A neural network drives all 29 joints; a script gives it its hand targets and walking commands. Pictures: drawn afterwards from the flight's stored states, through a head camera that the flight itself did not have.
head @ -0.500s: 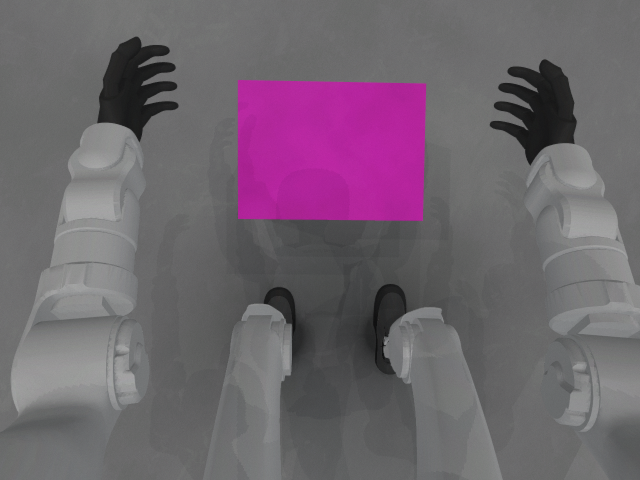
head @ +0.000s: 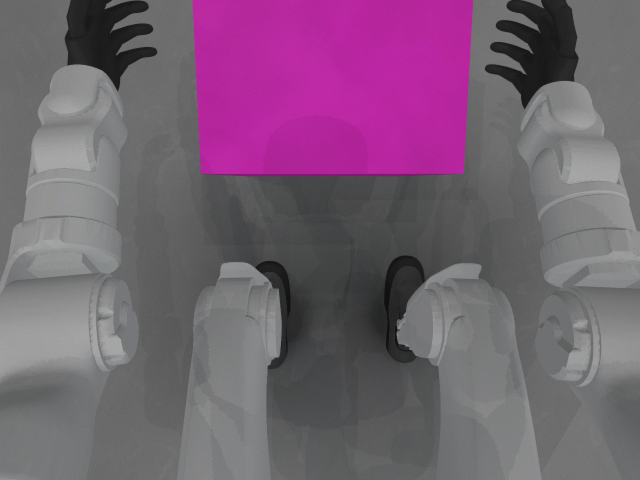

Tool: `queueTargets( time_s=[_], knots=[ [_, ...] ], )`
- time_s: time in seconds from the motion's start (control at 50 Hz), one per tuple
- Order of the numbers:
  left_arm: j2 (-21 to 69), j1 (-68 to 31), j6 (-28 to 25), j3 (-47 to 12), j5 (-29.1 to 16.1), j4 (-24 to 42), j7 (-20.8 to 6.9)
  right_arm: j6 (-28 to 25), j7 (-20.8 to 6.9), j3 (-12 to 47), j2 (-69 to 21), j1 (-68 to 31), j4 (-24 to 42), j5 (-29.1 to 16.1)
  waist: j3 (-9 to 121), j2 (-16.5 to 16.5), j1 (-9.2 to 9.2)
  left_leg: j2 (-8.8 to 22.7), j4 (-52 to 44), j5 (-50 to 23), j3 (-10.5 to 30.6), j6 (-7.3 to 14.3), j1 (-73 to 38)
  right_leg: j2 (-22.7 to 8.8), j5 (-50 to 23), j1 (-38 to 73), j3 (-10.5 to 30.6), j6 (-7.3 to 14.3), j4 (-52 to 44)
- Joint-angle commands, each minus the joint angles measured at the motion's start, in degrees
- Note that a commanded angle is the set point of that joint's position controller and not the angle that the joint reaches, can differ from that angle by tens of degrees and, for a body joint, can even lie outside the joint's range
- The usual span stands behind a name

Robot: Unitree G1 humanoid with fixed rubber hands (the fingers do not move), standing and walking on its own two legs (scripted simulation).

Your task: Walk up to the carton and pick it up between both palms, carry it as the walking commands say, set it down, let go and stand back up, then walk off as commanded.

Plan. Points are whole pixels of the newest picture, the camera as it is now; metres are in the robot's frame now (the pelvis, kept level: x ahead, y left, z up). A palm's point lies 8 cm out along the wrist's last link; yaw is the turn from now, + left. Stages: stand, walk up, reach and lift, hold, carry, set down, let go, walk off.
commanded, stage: reach and lift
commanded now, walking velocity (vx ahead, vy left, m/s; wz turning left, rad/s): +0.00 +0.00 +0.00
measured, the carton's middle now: (327, 100) +0.51 +0.03 -0.33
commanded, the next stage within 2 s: none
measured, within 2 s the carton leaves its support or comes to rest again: neither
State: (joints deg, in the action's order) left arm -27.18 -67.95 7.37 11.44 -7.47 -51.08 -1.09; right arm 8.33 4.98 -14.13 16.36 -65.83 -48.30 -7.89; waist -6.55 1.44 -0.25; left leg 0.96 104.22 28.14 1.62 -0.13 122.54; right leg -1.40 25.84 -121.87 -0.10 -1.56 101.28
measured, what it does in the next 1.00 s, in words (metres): lowers itself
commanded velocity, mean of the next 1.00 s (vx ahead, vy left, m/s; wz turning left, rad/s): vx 0.00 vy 0.00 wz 0.00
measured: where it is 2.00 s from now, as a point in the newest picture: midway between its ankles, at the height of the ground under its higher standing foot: (336, 329)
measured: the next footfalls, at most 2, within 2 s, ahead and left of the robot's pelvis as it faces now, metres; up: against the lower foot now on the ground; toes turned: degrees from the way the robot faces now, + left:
none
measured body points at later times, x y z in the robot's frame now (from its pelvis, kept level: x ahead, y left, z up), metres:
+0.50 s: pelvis -0.01 +0.00 -0.08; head +0.36 +0.03 +0.16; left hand +0.51 +0.26 -0.28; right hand +0.53 -0.19 -0.26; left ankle +0.11 +0.12 -0.44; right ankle +0.13 -0.13 -0.44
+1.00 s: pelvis -0.01 +0.00 -0.08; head +0.36 +0.03 +0.16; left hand +0.52 +0.24 -0.28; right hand +0.53 -0.18 -0.27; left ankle +0.11 +0.12 -0.44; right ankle +0.13 -0.13 -0.44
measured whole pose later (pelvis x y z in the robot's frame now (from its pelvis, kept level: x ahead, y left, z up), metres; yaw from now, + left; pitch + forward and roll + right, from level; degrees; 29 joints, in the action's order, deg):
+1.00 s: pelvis -0.01 +0.00 -0.08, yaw +1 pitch +37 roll -2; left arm -25.8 -77.9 3.9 9.9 -13.2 -59.2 2.7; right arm 5.1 6.0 -2.6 22.1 -77.3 -57.9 -16.4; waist -21.9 1.6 -0.3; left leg 0.8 120.6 29.9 1.9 -0.1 127.8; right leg -1.2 27.7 -127.4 0.5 -1.7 117.9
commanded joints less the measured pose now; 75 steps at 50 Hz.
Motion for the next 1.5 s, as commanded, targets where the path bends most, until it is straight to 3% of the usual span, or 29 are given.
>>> queueTargets(
  time_s=[0.0, 0.34, 0.42, 0.52, 0.62, 0.84, 0.96, 1.08, 1.24, 1.34, 1.48],
  knots=[
    [-10.9, -19.6, -4.1, 3.5, -2.4, 0.3, 1.0, -5.0, 1.1, 0.5, 14.3, -20.8, 5.1, -1.2, 67.4, -4.2, 3.74, -1.0, -1.8, -18.4, -2.7, -1.4, -30.7, 3.4, -11.4, 28.9, -2.9, -0.4, 3.2],
    [-13.6, -29.3, -6.7, -3.0, -6.2, -7.0, 3.4, -6.9, 2.2, 5.2, 15.1, -29.3, -0.9, -6.0, 59.6, -4.0, 3.58, -0.1, 7.6, -13.5, -1.3, -0.8, -26.1, 2.0, -10.6, 27.0, -1.7, -0.5, 13.4],
    [-13.0, -29.4, -6.7, -4.6, -6.3, -6.6, 3.4, -5.6, 1.2, 8.5, 12.9, -27.9, -5.9, -8.3, 58.3, -4.3, 4.9, 0.4, 8.2, -13.0, -1.8, -0.6, -27.6, 2.0, -9.2, 26.0, -1.4, -0.3, 13.9],
    [-14.3, -31.2, -6.7, -5.0, -6.5, -3.6, 4.0, -5.9, 1.9, 7.1, 15.6, -30.2, -4.1, -8.2, 62.0, -5.4, 3.6, 0.7, 8.7, -13.6, -1.9, -0.9, -31.1, 2.2, -9.8, 27.6, -2.2, -0.1, 14.5],
    [-12.6, -29.9, -6.4, -5.7, -6.9, -6.0, 3.8, -5.8, 2.1, 7.7, 15.0, -29.8, -4.8, -8.0, 59.7, -5.3, 2.97, 0.7, 8.5, -12.5, -1.9, -0.9, -30.2, 2.2, -8.5, 26.8, -2.3, -0.2, 14.1],
    [-8.5, -30.9, -6.4, -8.1, -7.3, -7.0, 3.8, -6.0, 2.3, 10.5, 10.9, -31.6, -3.8, -8.9, 59.6, -4.7, 3.55, 0.0, 7.8, -12.8, -1.9, -0.4, -29.6, 3.0, -8.8, 27.8, -2.6, -0.4, 13.8],
    [-7.1, -31.8, -6.7, -8.0, -6.4, -6.8, 4.3, -6.3, 2.4, 12.5, 7.6, -33.2, -3.4, -10.1, 59.7, -3.7, 5.3, -0.3, 7.6, -12.7, -2.2, 0.0, -29.2, 3.5, -8.6, 28.5, -2.2, -0.6, 13.4],
    [-5.5, -32.5, -6.9, -8.2, -5.0, -7.3, 4.9, -6.6, 2.7, 13.2, 5.4, -33.9, -4.2, -10.6, 58.6, -3.4, 5.67, -0.7, 7.0, -12.3, -2.2, 0.1, -29.4, 4.1, -8.2, 27.4, -2.4, -0.8, 13.0],
    [0.0, -34.1, -7.1, -11.9, -5.9, -7.0, 4.5, -6.9, 2.8, 14.1, 1.7, -33.9, -6.5, -10.2, 57.7, -4.4, 3.81, -1.5, 6.3, -12.4, -2.0, 0.0, -29.6, 4.7, -8.5, 27.1, -2.7, -0.3, 12.6],
    [5.0, -36.4, -7.2, -14.8, -7.0, -6.0, 3.9, -7.4, 2.1, 16.5, -2.8, -36.4, -6.1, -11.2, 57.7, -4.1, 4.4, -1.9, 6.1, -12.8, -1.9, 0.3, -30.2, 5.0, -8.6, 27.3, -2.7, 0.2, 12.5],
    [25.0, -43.9, -5.6, -20.1, -7.9, -4.4, -1.1, -6.6, -2.7, 20.3, -22.6, -45.1, -4.7, -10.4, 56.9, -3.3, 4.64, -2.8, 6.7, -12.2, -2.0, 0.4, -28.4, 6.1, -8.5, 26.9, -2.5, 1.0, 12.9]
  ],
)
